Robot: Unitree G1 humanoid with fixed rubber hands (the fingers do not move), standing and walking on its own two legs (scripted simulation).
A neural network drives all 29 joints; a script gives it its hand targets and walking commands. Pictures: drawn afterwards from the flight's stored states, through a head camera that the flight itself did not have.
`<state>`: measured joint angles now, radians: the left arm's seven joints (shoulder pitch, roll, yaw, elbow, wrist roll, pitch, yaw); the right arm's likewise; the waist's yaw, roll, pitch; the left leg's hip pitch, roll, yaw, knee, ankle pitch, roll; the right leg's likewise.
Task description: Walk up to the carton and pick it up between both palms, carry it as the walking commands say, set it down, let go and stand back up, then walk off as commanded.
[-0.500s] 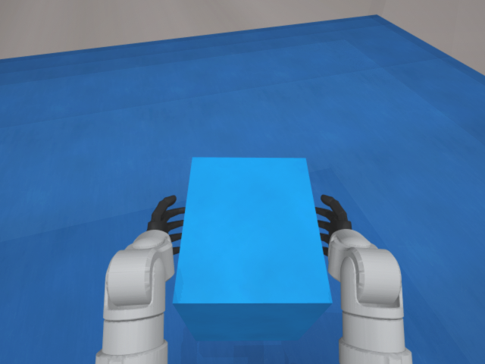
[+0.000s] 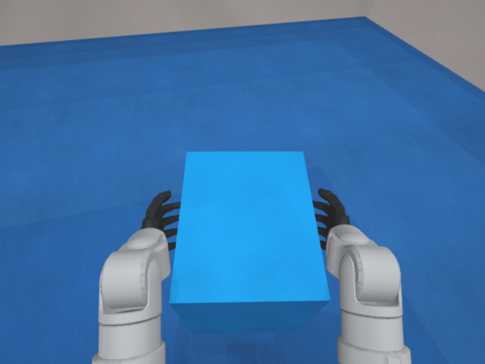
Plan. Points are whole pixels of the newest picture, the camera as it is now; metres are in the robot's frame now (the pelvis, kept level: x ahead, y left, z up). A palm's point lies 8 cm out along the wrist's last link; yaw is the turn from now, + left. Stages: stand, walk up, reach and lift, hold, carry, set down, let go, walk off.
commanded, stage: carry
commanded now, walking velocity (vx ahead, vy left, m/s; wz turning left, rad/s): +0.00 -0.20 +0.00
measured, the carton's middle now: (245, 248) +0.30 +0.03 +0.04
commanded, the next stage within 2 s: none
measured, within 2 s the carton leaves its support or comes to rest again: neither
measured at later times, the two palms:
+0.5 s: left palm (217, 313) +0.17 +0.05 +0.09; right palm (432, 302) +0.20 -0.21 +0.11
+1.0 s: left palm out of the picture +0.08 -0.09 +0.08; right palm out of the picture +0.10 -0.36 +0.09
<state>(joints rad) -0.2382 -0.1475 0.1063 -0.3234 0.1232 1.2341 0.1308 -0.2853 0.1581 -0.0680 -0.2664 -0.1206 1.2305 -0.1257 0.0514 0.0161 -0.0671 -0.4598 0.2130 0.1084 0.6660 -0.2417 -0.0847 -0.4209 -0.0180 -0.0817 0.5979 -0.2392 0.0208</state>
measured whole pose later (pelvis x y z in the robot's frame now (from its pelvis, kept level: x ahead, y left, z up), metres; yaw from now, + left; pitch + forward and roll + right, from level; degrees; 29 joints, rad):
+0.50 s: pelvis -0.09 -0.11 +0.01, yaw +1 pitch +3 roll -1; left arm -0.21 -0.14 0.09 -0.35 0.12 1.25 0.15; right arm -0.26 0.15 -0.06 -0.26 -0.09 1.23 -0.14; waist 0.04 -0.03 -0.05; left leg -0.41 0.15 0.14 0.60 -0.23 -0.03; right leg -0.52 -0.05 -0.03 0.82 -0.38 0.03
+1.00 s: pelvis -0.18 -0.25 +0.00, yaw +0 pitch +4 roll +0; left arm -0.20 -0.14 0.10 -0.31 0.13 1.25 0.12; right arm -0.25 0.15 -0.05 -0.24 -0.09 1.24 -0.15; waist 0.03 -0.03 -0.06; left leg -0.43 0.14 0.17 0.60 -0.22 -0.03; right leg -0.52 -0.05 -0.03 0.84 -0.37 0.00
